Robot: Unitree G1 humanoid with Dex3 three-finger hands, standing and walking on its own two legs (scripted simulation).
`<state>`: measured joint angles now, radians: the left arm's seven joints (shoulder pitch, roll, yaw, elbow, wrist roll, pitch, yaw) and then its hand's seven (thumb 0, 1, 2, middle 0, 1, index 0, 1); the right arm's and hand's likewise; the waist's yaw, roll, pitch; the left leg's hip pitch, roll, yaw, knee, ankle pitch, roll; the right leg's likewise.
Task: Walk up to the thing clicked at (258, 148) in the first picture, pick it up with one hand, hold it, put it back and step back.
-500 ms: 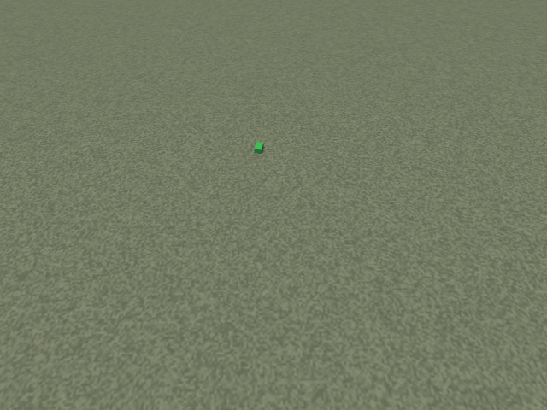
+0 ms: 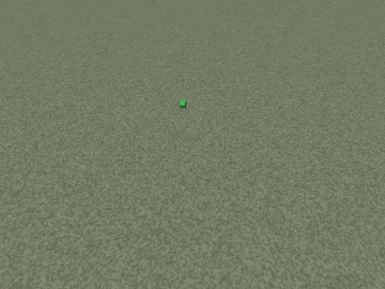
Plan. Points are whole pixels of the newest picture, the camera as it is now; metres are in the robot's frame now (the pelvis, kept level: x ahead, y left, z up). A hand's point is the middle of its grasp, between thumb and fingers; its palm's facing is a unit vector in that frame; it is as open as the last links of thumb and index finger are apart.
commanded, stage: stand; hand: left
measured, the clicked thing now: (182, 103) +1.59 +0.10 -0.77
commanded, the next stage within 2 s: walk up in 0.62 s
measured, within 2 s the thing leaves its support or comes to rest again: neither
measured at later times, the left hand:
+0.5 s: hand out of the picture +0.07 +0.26 -0.16, palm faces -0.02 -0.94 -0.34, open 7.4 cm
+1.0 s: hand out of the picture +0.10 +0.37 -0.18, palm faces +0.31 -0.89 -0.33, open 7.4 cm
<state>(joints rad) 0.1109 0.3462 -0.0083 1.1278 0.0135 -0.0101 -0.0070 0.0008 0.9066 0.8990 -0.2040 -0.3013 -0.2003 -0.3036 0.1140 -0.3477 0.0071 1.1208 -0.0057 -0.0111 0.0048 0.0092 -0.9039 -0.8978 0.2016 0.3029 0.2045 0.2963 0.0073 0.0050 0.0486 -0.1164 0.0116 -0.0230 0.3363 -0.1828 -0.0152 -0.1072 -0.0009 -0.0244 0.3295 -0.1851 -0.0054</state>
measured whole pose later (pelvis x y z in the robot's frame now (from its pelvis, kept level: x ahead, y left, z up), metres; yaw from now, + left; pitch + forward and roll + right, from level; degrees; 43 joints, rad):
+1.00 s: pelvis +0.08 +0.05 -0.04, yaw +18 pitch -4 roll +2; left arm 0.13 0.52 0.14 0.90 0.07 0.07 -0.12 0.01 0.91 0.90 -0.20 -0.30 -0.20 -0.30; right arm 0.31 -0.50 -0.11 0.94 0.00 -0.05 0.02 0.01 -0.90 -0.90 0.20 0.30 0.21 0.30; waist 0.02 -0.15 0.02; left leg -0.36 0.02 0.12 0.71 -0.28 0.04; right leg -0.27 -0.09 -0.04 1.08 -0.51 -0.05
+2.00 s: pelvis +0.62 -0.02 -0.05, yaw +53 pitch -2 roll +3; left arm 0.23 0.47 0.08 0.70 0.06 0.08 -0.14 0.01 0.91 0.90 -0.20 -0.30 -0.20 -0.30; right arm 0.40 -0.45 -0.02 0.83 -0.01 -0.10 -0.08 0.01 -0.90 -0.90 0.21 0.30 0.21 0.30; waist 0.01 -0.15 0.08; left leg -0.40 0.06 -0.03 0.76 -0.35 0.01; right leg -0.61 -0.14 0.09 1.12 -0.44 0.01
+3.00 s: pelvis +1.14 -0.15 -0.04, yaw +73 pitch -1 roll -1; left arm 0.25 0.41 0.05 0.77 0.06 0.09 -0.08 0.00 0.91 0.90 -0.21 -0.30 -0.20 -0.30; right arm 0.32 -0.51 -0.06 0.97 0.01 -0.07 -0.10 0.01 -0.90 -0.90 0.20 0.30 0.21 0.30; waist 0.04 -0.02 0.07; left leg -0.55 0.01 0.06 1.07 -0.48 0.06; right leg -0.41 -0.04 -0.06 0.82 -0.39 -0.03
